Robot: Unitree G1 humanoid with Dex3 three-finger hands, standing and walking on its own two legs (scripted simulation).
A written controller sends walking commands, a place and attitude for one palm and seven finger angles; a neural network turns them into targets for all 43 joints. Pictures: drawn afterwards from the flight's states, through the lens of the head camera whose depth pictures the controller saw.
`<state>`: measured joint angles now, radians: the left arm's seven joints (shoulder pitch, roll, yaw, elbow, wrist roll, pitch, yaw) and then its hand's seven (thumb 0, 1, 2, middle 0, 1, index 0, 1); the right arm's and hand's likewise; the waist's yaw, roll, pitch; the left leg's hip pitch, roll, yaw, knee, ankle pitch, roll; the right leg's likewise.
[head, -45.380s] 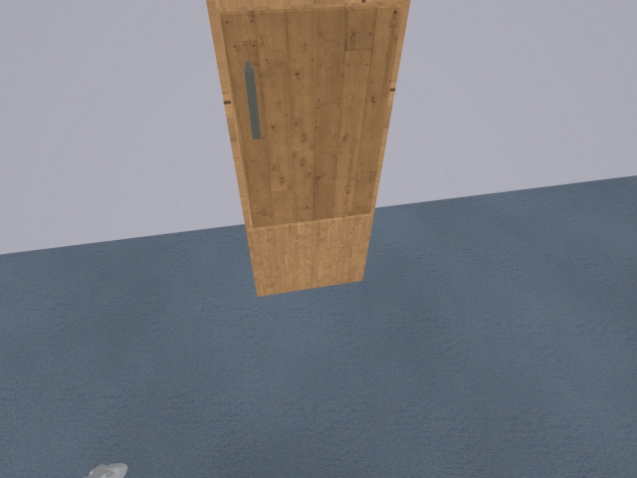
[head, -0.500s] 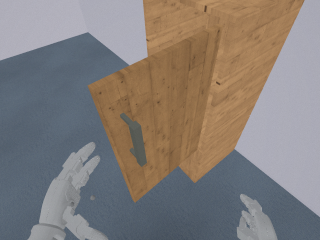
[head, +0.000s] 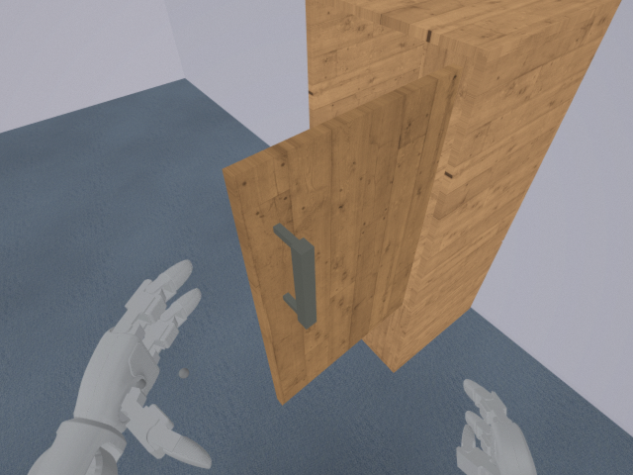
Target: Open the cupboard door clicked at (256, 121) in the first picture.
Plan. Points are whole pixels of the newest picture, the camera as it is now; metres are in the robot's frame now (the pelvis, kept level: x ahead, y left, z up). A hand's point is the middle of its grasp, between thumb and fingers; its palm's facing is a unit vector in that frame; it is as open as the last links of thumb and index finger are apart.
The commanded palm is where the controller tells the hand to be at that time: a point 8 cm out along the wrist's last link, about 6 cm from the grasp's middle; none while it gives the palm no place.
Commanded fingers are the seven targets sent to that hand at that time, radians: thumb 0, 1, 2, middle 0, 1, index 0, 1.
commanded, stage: draw the hand back to the body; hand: left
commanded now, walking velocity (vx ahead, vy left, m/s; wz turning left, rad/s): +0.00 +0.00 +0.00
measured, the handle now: (295, 278) +0.34 +0.06 +0.08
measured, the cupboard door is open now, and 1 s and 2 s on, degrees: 93 93 93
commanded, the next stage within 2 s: step back with the hand held close in 1.20 s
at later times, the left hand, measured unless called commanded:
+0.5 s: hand (106, 332) +0.21 +0.22 +0.15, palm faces +0.31 -0.87 -0.38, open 13.0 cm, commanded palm +0.17 +0.27 +0.17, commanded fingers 0.00 0.38 0.68 -0.18 -0.30 -0.18 -0.30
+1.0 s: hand (73, 292) +0.23 +0.25 +0.19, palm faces +0.44 -0.80 -0.40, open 7.7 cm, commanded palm +0.18 +0.29 +0.20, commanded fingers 0.00 0.90 0.90 -0.20 -0.30 -0.20 -0.30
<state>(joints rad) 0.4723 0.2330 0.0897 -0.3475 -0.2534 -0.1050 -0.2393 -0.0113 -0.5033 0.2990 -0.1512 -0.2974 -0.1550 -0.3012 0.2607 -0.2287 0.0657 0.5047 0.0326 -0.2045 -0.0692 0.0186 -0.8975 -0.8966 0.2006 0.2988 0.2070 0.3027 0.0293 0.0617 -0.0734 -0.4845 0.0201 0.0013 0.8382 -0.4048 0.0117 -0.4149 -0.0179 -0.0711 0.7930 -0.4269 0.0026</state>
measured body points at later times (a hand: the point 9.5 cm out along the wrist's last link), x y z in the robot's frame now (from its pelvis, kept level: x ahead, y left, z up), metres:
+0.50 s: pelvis +0.02 +0.00 +0.03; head +0.01 -0.01 +0.48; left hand +0.19 +0.27 +0.18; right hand +0.20 -0.21 -0.05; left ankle +0.02 +0.11 -0.70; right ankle -0.01 -0.12 -0.70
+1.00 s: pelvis +0.03 -0.01 +0.04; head +0.02 -0.03 +0.49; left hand +0.20 +0.29 +0.21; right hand +0.22 -0.24 -0.05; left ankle +0.02 +0.11 -0.70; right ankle -0.01 -0.12 -0.70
